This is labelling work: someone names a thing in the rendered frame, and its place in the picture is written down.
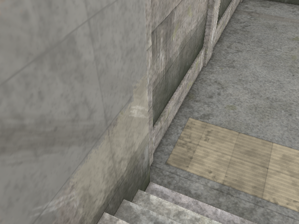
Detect stairs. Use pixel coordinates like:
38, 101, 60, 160
97, 182, 257, 224

